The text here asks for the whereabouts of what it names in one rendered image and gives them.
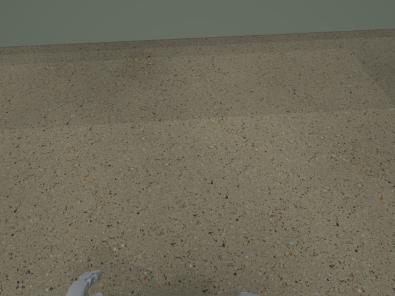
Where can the robot left hand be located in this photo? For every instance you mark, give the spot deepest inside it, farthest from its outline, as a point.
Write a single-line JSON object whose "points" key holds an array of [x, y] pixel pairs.
{"points": [[86, 280]]}

